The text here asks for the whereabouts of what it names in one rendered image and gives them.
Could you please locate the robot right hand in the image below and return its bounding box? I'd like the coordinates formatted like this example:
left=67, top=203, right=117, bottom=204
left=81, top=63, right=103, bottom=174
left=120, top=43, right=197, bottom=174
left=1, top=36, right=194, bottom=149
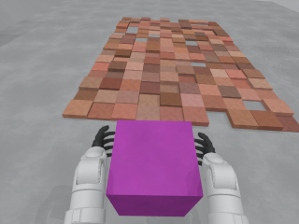
left=193, top=133, right=216, bottom=166

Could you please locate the robot left hand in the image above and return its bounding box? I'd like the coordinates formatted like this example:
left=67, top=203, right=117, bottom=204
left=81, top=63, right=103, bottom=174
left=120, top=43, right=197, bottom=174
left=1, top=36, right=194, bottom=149
left=92, top=125, right=115, bottom=158

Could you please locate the carton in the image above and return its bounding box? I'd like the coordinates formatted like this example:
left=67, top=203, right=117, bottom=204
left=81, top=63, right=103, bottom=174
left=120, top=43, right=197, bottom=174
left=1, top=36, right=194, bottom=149
left=106, top=119, right=204, bottom=217

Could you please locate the robot right forearm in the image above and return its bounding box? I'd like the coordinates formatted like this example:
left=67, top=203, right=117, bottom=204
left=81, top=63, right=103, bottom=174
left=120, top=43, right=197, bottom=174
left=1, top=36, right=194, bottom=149
left=202, top=152, right=249, bottom=224

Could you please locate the robot left forearm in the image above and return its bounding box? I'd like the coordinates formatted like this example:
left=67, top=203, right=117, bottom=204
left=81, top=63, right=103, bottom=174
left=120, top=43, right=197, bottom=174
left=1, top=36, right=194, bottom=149
left=64, top=147, right=107, bottom=224

